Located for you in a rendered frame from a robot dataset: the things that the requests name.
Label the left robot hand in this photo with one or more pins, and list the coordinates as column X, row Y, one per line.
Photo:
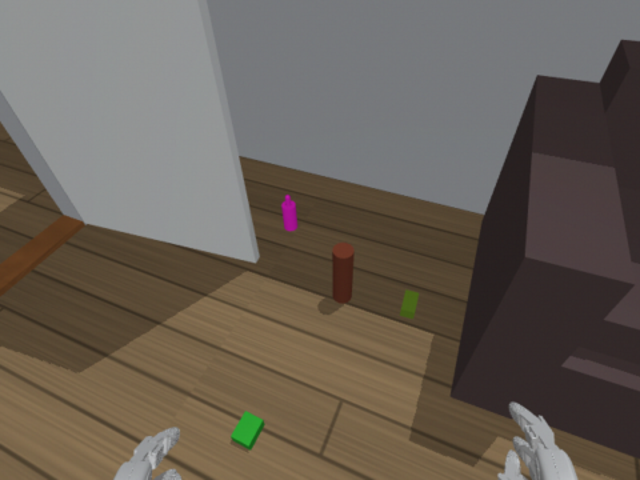
column 148, row 455

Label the right robot hand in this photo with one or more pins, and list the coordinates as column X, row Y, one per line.
column 543, row 458

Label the sofa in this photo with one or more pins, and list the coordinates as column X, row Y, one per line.
column 552, row 320

